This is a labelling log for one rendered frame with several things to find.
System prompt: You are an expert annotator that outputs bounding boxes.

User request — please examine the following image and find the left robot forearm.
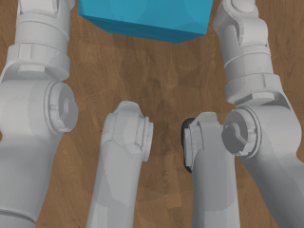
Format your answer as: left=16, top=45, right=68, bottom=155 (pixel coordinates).
left=0, top=0, right=76, bottom=85

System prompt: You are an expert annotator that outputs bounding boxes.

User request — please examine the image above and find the right robot forearm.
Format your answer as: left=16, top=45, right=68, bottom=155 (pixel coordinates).
left=212, top=0, right=302, bottom=131

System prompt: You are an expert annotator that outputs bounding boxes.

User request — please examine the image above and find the carton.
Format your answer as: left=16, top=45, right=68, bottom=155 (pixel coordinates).
left=78, top=0, right=214, bottom=44

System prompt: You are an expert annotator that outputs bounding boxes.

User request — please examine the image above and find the right robot upper arm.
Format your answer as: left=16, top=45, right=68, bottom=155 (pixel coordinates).
left=221, top=105, right=304, bottom=228

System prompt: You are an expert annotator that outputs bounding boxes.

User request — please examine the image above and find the robot right foot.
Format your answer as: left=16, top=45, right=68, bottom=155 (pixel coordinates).
left=180, top=118, right=195, bottom=174

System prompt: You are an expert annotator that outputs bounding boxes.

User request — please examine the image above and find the left robot shin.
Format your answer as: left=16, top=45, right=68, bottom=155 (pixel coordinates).
left=100, top=101, right=143, bottom=151

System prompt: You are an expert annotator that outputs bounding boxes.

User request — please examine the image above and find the left robot upper arm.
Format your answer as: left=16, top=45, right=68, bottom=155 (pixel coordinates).
left=0, top=79, right=79, bottom=228

